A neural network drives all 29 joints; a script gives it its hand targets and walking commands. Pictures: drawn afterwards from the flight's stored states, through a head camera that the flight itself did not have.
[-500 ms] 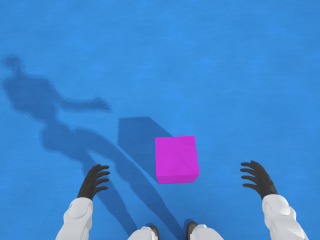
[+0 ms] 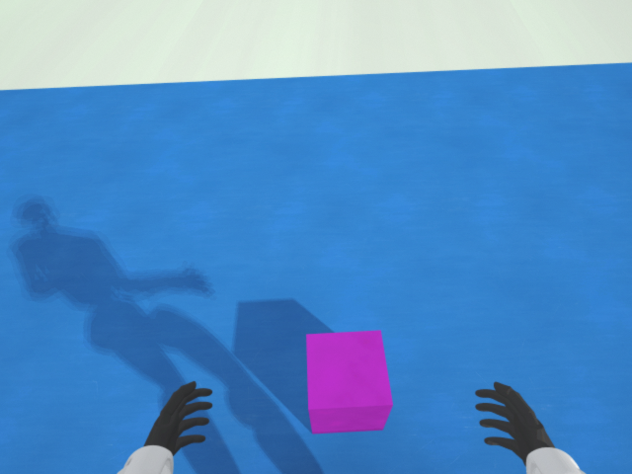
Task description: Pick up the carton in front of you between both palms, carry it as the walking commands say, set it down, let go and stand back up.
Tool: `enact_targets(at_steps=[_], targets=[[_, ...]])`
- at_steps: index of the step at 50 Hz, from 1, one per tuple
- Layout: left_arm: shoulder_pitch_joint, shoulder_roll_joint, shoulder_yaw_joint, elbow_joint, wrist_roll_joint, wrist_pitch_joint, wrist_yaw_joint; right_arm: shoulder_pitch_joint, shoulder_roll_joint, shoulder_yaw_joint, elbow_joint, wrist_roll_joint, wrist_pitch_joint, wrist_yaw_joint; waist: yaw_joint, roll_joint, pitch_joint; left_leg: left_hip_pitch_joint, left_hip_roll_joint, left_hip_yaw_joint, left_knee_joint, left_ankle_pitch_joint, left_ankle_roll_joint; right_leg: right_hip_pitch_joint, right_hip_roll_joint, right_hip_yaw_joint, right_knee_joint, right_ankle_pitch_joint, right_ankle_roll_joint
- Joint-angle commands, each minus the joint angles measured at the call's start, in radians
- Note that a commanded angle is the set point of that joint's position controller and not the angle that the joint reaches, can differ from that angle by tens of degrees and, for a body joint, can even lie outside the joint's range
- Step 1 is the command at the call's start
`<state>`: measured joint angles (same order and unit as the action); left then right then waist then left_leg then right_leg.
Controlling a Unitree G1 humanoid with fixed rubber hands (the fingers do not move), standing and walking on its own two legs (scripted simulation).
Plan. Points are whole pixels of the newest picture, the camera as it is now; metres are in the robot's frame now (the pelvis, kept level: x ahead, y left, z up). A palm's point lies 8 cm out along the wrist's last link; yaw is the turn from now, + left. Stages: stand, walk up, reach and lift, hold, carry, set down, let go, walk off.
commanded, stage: let go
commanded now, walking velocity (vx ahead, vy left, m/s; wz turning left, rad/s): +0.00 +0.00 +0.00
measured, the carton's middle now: (345, 383) +0.44 -0.03 -0.65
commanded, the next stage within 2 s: stand in 0.10 s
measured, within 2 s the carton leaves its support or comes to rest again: neither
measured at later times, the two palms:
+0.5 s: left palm (124, 464) +0.15 +0.29 -0.09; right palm (578, 457) +0.15 -0.29 -0.08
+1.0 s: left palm out of the picture +0.12 +0.29 -0.09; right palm out of the picture +0.13 -0.30 -0.09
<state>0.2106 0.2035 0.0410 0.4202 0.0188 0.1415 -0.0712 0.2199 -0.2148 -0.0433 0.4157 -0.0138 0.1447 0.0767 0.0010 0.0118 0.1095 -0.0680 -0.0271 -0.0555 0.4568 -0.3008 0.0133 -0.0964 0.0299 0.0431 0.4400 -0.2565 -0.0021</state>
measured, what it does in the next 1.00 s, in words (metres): stands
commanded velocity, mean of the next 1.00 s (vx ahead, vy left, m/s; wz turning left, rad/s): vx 0.00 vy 0.00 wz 0.00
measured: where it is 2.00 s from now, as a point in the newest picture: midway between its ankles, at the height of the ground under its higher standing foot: outside the picture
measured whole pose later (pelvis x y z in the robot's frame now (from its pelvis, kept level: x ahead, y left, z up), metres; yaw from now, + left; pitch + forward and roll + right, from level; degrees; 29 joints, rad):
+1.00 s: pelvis +0.01 -0.01 +0.00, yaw +1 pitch -2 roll +0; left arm 0.15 0.35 0.03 0.88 0.03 0.00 0.02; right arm 0.17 -0.36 -0.02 0.84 -0.03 0.00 -0.02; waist 0.00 0.00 0.02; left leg -0.10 -0.03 -0.07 0.42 -0.29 0.01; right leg -0.13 0.03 0.03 0.42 -0.25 -0.01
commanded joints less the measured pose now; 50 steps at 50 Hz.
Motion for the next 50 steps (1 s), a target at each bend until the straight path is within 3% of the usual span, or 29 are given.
enact_targets(at_steps=[1,3,4,5,6,8,10,17,26,36,50], targets=[[-0.035,0.094,0.032,-0.096,0.002,-0.012,0.001,-0.032,-0.095,-0.032,-0.095,-0.003,-0.012,-0.004,-0.001,-0.001,-0.062,-0.091,-0.002,0.034,-0.088,0.221,-0.029,0.089,0.015,-0.034,-0.039,0.222,0.016],[-0.038,0.094,0.032,-0.097,0.002,-0.012,0.0,-0.035,-0.094,-0.033,-0.096,-0.003,-0.012,-0.005,-0.002,-0.003,-0.066,-0.085,-0.002,0.034,-0.086,0.228,-0.029,0.091,0.014,-0.033,-0.038,0.231,0.017],[-0.056,0.101,0.022,-0.161,0.022,0.042,0.027,0.021,-0.099,-0.037,-0.039,0.009,-0.044,-0.021,-0.008,0.036,-0.115,-0.094,-0.025,0.046,-0.053,0.23,-0.037,0.132,0.011,-0.035,-0.01,0.277,0.005],[-0.039,0.098,0.013,-0.149,0.012,0.055,0.039,0.001,-0.1,-0.032,-0.061,0.014,-0.052,-0.029,-0.01,0.013,-0.104,-0.101,-0.023,0.041,-0.048,0.22,-0.035,0.118,0.015,-0.031,-0.004,0.284,0.009],[-0.046,0.243,0.055,0.025,0.001,-0.019,0.081,-0.074,-0.214,-0.049,0.042,-0.024,-0.075,-0.068,0.021,-0.056,-0.082,-0.175,0.038,0.0,-0.026,0.163,-0.045,-0.077,-0.059,-0.004,-0.012,0.143,0.029],[-0.043,0.224,0.049,0.061,0.022,-0.073,0.093,-0.044,-0.215,-0.048,0.071,-0.031,-0.102,-0.08,0.005,-0.033,-0.101,-0.166,0.053,-0.03,-0.025,0.069,-0.03,-0.124,-0.061,0.029,-0.021,0.007,0.014],[-0.059,0.204,0.041,0.092,0.027,-0.101,0.09,-0.047,-0.206,-0.042,0.1,-0.029,-0.117,-0.083,0.0,-0.011,-0.101,-0.183,0.064,-0.051,-0.034,0.023,-0.021,-0.131,-0.063,0.038,-0.019,-0.024,0.006],[-0.069,0.243,0.038,0.197,0.023,-0.135,0.086,-0.053,-0.239,-0.037,0.172,-0.025,-0.137,-0.087,0.0,0.002,-0.176,-0.126,0.081,-0.062,-0.001,0.262,-0.017,-0.07,-0.081,0.049,0.012,0.226,-0.002],[-0.07,0.277,0.033,0.281,0.019,-0.15,0.098,-0.045,-0.276,-0.032,0.238,-0.021,-0.147,-0.101,-0.003,-0.003,-0.177,-0.092,0.093,-0.071,-0.003,0.363,-0.011,-0.037,-0.093,0.057,0.01,0.323,-0.009],[-0.085,0.285,0.03,0.341,0.015,-0.156,0.098,-0.059,-0.288,-0.021,0.299,-0.016,-0.154,-0.108,0.002,-0.006,-0.165,-0.076,0.099,-0.079,-0.029,0.377,-0.008,-0.004,-0.102,0.063,-0.014,0.342,-0.013],[-0.098,0.302,0.024,0.416,0.009,-0.158,0.093,-0.081,-0.305,-0.007,0.382,-0.012,-0.161,-0.105,0.003,-0.007,-0.125,-0.071,0.108,-0.094,-0.094,0.282,0.0,0.002,-0.113,0.082,-0.071,0.255,-0.016]])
